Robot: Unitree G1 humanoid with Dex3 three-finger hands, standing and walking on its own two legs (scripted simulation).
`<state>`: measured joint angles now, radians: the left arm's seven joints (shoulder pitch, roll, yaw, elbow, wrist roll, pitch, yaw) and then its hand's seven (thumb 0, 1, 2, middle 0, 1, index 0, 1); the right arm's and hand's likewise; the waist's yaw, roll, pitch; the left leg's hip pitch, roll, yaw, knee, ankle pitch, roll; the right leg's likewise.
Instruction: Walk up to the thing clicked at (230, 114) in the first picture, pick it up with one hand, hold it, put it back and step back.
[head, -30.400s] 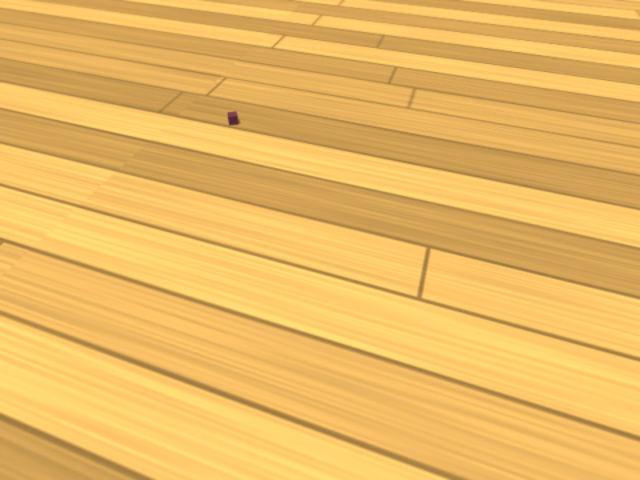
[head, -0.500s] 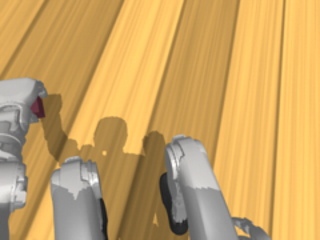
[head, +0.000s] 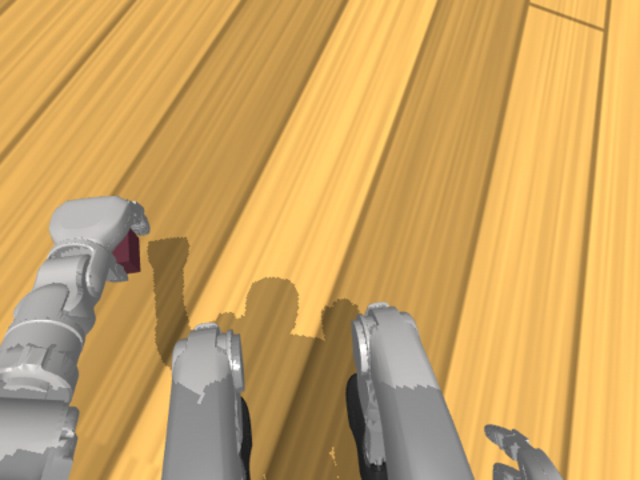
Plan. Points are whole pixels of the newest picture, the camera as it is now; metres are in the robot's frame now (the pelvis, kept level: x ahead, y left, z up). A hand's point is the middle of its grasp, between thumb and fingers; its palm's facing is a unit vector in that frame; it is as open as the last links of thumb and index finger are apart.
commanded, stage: lift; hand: left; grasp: from above
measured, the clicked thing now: (114, 251) +0.44 +0.26 -0.14
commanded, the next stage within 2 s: hold in 1.06 s
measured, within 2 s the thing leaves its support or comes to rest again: neither
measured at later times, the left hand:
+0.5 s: hand (3, 240) +0.37 +0.25 +0.10, palm faces -0.44 -0.08 -0.89, open 8.0 cm
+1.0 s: hand out of the picture +0.38 +0.23 +0.21, palm faces -0.45 -0.08 -0.89, open 8.0 cm
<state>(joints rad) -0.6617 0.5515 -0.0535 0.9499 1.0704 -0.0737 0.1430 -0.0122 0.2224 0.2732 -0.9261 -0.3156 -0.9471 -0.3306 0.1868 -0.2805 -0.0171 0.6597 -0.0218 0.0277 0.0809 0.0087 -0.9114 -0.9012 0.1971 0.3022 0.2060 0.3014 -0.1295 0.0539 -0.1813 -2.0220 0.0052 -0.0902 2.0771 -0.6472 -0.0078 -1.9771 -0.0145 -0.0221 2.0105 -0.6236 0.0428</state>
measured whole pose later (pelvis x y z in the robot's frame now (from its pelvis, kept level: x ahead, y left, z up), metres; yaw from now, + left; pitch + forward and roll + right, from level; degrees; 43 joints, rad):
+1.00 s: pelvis +0.06 +0.00 +0.29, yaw +2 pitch +12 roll -1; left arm -0.35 0.38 -0.18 0.86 1.01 0.02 0.15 -0.02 0.20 0.29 -0.95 -0.29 -0.97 -0.31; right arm 0.26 -0.24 -0.04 0.74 0.03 0.00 -0.05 0.01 -0.90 -0.90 0.20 0.30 0.21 0.30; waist -0.06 0.03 -0.10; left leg -0.74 0.03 0.00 0.94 -0.41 -0.01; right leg -0.74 -0.01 0.02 0.91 -0.38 0.03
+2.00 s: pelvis +0.08 +0.00 +0.33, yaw +1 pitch +4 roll +0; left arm -0.26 0.39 -0.20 0.69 1.00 0.00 0.00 -0.02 0.20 0.29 -0.95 -0.29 -0.97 -0.31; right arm 0.22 -0.26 -0.04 0.68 0.05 0.06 -0.04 0.01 -0.90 -0.90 0.20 0.30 0.21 0.30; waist -0.01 0.05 -0.04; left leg -0.37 0.03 0.03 0.59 -0.29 -0.01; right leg -0.39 -0.02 0.04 0.60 -0.27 0.02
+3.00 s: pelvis +0.08 +0.00 +0.34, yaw +1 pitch +1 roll +0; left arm -0.25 0.39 -0.21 0.63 1.00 0.00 -0.04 -0.02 0.20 0.29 -0.95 -0.29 -0.97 -0.32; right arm 0.19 -0.25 -0.03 0.67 0.07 0.07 -0.06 0.01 -0.91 -0.90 0.20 0.30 0.21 0.30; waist 0.01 0.05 0.00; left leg -0.26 0.02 0.03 0.49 -0.24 -0.01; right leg -0.29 -0.02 0.04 0.50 -0.23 0.02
